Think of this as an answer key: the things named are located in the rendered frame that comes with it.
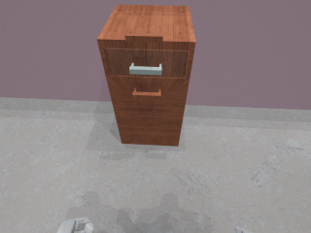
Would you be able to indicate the handle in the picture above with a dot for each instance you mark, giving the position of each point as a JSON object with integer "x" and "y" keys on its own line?
{"x": 146, "y": 95}
{"x": 144, "y": 38}
{"x": 145, "y": 70}

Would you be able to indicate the left robot hand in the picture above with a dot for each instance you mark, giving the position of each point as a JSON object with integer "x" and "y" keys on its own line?
{"x": 82, "y": 224}

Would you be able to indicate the cabinet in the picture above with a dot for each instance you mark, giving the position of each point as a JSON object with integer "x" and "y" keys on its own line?
{"x": 154, "y": 122}

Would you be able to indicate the drawer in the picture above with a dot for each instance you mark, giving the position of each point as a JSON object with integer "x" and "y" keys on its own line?
{"x": 173, "y": 62}

